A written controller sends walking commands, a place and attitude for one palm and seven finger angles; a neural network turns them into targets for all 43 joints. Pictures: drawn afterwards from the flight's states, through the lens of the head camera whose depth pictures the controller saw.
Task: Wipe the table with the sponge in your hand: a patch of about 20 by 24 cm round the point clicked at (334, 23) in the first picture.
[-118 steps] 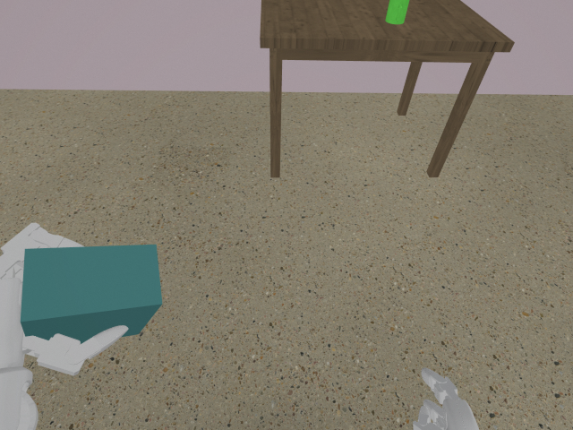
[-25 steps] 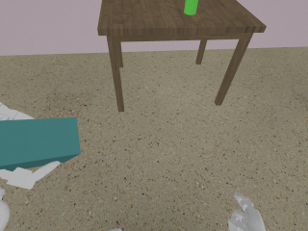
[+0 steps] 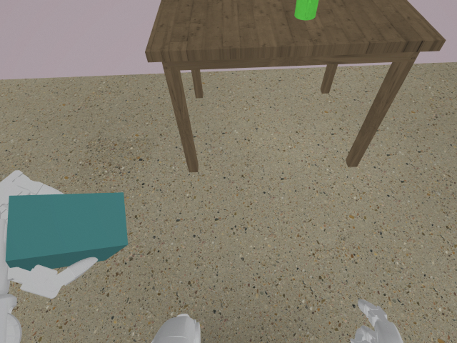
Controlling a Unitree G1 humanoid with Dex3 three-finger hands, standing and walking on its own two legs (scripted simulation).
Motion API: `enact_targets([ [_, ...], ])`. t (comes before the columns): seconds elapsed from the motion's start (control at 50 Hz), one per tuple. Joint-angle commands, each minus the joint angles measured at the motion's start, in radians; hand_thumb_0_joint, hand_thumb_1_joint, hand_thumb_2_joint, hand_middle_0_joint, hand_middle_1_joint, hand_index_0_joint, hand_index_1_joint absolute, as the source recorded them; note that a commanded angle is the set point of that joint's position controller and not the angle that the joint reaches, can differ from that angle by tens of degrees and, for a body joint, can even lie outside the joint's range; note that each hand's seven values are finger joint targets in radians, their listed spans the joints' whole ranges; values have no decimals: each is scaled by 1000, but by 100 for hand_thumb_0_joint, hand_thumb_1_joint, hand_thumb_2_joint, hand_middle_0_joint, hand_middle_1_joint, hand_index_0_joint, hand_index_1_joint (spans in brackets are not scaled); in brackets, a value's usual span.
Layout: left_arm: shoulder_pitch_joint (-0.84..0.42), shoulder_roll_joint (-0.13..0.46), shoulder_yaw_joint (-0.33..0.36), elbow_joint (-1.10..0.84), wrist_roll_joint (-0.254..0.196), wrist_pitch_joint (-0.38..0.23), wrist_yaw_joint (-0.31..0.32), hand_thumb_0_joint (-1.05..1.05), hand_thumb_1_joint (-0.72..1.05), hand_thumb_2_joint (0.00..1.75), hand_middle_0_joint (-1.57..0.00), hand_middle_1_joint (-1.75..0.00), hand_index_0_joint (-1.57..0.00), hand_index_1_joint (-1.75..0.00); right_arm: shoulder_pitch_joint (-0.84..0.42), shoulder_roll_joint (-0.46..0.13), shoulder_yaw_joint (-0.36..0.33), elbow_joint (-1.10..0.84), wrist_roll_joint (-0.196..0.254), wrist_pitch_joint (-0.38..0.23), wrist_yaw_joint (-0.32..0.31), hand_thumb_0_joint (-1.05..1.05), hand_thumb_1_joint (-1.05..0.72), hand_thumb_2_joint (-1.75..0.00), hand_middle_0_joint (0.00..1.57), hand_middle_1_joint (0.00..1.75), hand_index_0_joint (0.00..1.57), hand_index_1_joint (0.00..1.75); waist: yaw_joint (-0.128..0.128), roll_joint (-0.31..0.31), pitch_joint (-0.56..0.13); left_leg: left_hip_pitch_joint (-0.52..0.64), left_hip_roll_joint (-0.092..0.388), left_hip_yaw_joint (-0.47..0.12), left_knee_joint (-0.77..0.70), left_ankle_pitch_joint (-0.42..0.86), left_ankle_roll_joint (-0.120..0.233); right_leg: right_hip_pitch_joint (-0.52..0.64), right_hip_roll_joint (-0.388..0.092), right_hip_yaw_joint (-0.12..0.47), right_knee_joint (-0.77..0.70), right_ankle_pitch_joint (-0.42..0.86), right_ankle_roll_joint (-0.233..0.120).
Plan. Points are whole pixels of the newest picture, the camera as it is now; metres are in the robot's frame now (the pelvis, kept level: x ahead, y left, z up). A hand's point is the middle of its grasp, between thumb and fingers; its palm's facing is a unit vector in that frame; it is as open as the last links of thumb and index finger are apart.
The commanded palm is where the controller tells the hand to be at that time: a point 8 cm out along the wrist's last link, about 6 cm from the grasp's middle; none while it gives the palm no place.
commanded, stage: walk to a spot facing it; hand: left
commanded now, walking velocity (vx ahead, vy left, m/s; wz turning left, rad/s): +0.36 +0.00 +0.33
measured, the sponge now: (82, 233) +0.23 +0.20 +0.15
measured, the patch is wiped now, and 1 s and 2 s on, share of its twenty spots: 0.00 0.00 0.00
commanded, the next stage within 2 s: none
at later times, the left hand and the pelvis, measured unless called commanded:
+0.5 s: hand (85, 160) +0.33 +0.22 +0.17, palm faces +0.55 -0.69 -0.48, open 10.4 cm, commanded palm +0.27 +0.25 +0.18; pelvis +0.16 -0.05 -0.02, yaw +9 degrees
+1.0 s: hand (70, 123) +0.39 +0.26 +0.18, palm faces +0.65 -0.60 -0.46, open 10.4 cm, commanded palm +0.31 +0.28 +0.18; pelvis +0.27 -0.04 -0.01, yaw +23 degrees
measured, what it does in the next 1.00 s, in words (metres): walks ahead, turning left: left foot, then right foot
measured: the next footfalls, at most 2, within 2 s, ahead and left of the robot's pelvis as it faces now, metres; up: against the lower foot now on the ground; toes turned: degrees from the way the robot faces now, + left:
left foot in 0.14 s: +0.18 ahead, +0.13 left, +0.00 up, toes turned +12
right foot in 0.46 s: +0.25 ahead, -0.16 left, +0.00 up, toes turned -4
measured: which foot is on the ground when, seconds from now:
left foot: up 0.00-0.12, down 0.14-0.46, up 0.48-0.80, down 0.82-1.00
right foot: down 0.00-0.16, up 0.18-0.44, down 0.46-0.80, up 0.82-1.00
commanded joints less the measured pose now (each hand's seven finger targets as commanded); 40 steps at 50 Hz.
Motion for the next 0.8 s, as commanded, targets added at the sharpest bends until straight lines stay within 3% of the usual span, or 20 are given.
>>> enact_targets([
  [0.0, -26, 212, 177, -281, -22, -78, 51, 0, 10, 130, -120, -160, -120, -160, -80, -16, -8, -216, -8, -64, 0, 0, -90, -90, 20, 30, 20, 30, 46, -149, -159, 14, -20, 87, -276, 44, 15, 191, -237, 163, -138, 564, -111],
  [0.08, -62, 206, 163, -273, -25, -76, 63, 0, 10, 130, -120, -160, -120, -160, -22, -28, -26, -218, -7, -64, -17, 0, -90, -90, 20, 30, 20, 30, -9, -86, -250, 341, -109, 162, -500, 196, 32, 107, -168, 60, 170, 612, -38],
  [0.1, -89, 210, 160, -292, -23, -90, 62, 0, 10, 130, -120, -160, -120, -160, -15, -44, -37, -224, -4, -65, -21, 0, -90, -90, 20, 30, 20, 30, -27, 41, -296, 532, -55, 62, -520, 234, 70, -31, -138, 44, 367, 517, 2],
  [0.12, -65, 189, 149, -271, -31, -94, 57, 0, 10, 130, -120, -160, -120, -160, -30, -68, -43, -227, -2, -70, -16, 0, -90, -90, 20, 30, 20, 30, -20, 263, -307, 672, 187, -329, -561, 408, 193, -267, 1, 55, 619, 4, 51],
  [0.14, -120, 211, 154, -281, -33, -101, 55, 0, 10, 130, -120, -160, -120, -160, -33, -65, -29, -237, 5, -78, 4, 0, -90, -90, 20, 30, 20, 30, -14, 273, -281, 669, 339, -637, -612, 569, 306, -418, 74, 169, 777, -310, 50],
  [0.16, -120, 267, 184, -216, -26, -85, 33, 0, 10, 130, -120, -160, -120, -160, -62, -68, -26, -210, 2, -81, 5, 0, -90, -90, 20, 30, 20, 30, -12, 224, -241, 591, 372, -654, -647, 408, 327, -491, 10, 259, 826, -275, 55],
  [0.2, -112, 249, 191, -297, -25, -87, 19, 0, 10, 130, -120, -160, -120, -160, -74, -53, -38, -203, 16, -83, 9, 0, -90, -90, 20, 30, 20, 30, -1, 210, -196, 472, 316, -515, -658, 188, 311, -520, -34, 272, 790, -208, 61],
  [0.28, 17, 182, 167, -340, -43, -93, 13, 0, 10, 130, -120, -160, -120, -160, -66, -41, -21, -190, 12, -124, 13, 0, -90, -90, 20, 30, 20, 30, 23, 259, -194, 264, 188, -222, -686, 139, 210, -274, -19, 154, 428, -67, 73],
  [0.36, -36, 151, 139, -206, -38, -74, 9, 0, 10, 130, -120, -160, -120, -160, -51, -43, -11, -170, 8, -135, -10, 0, -90, -90, 20, 30, 20, 30, 19, 203, -163, 179, 149, -145, -624, -33, 159, -70, 46, 51, 152, 4, 96],
  [0.4, -104, 149, 120, -140, -29, -51, 8, 0, 10, 130, -120, -160, -120, -160, -57, -36, -7, -162, 12, -124, -22, 0, -90, -90, 20, 30, 20, 30, 22, 95, -156, 103, 94, -100, -468, -180, 114, 52, 53, 60, 19, -6, 89],
  [0.42, -135, 168, 116, -128, -18, -38, 9, 0, 10, 130, -120, -160, -120, -160, -53, -16, -1, -168, 15, -116, -25, 0, -90, -90, 20, 30, 20, 30, 27, -77, -150, 18, 13, -32, -232, -228, 80, 83, -63, 236, -126, -162, 40],
  [0.44, -174, 222, 136, -127, -13, -25, 16, 0, 10, 130, -120, -160, -120, -160, -76, 4, 9, -179, 9, -112, -24, 0, -90, -90, 20, 30, 20, 30, 38, -378, -121, -202, -92, 14, 84, -275, 32, 157, -321, 646, -276, -215, -80],
  [0.46, -212, 250, 157, -128, -26, -22, 24, 0, 10, 130, -120, -160, -120, -160, -117, -40, 0, -174, -4, -127, -22, 0, -90, -90, 20, 30, 20, 30, 51, -341, -107, -241, -48, -116, 257, -200, 24, 121, -413, 777, -331, -205, -140],
  [0.48, -213, 235, 140, -132, -22, -33, 17, 0, 10, 130, -120, -160, -120, -160, -102, -37, 5, -157, -7, -124, -18, 0, -90, -90, 20, 30, 20, 30, 33, -267, -82, -241, -19, -144, 339, -147, 13, 98, -407, 733, -318, -164, -154],
  [0.5, -206, 226, 128, -152, -22, -44, 10, 0, 10, 130, -120, -160, -120, -160, -107, -37, 10, -144, -7, -113, -17, 0, -90, -90, 20, 30, 20, 30, 30, -206, -62, -239, 4, -142, 368, -104, -1, 81, -381, 590, -292, -42, -140],
  [0.58, -160, 201, 121, -215, -11, -53, 15, 0, 10, 130, -120, -160, -120, -160, -115, -32, 7, -155, -9, -81, -12, 0, -90, -90, 20, 30, 20, 30, 18, -161, -100, -102, 24, -61, 104, -58, -10, 101, -296, 196, -192, 390, -78],
  [0.68, -35, 212, 175, -322, -27, -48, 51, 0, 10, 130, -120, -160, -120, -160, -93, -11, -10, -235, -12, -70, -3, 0, -90, -90, 20, 30, 20, 30, 55, -192, -177, 35, -31, 96, -266, -31, -1, 175, -280, 103, -86, 631, -81],
  [0.74, -42, 199, 159, -342, -38, -39, 63, 0, 10, 130, -120, -160, -120, -160, -39, -19, -25, -247, -6, -63, -10, 0, -90, -90, 20, 30, 20, 30, -12, -117, -270, 304, -122, 161, -471, 117, 6, 90, -228, 9, 210, 636, -17],
  [0.76, -73, 207, 161, -362, -38, -54, 65, 0, 10, 130, -120, -160, -120, -160, -27, -40, -36, -249, -2, -65, -16, 0, -90, -90, 20, 30, 20, 30, -39, 28, -312, 499, -85, 72, -514, 180, 40, -61, -187, -2, 445, 518, 25],
  [0.78, -65, 202, 168, -370, -44, -76, 62, 0, 10, 130, -120, -160, -120, -160, -49, -65, -45, -250, -3, -70, -13, 0, -90, -90, 20, 30, 20, 30, -26, 323, -315, 646, 171, -324, -552, 489, 180, -330, -27, 28, 726, -77, 91],
])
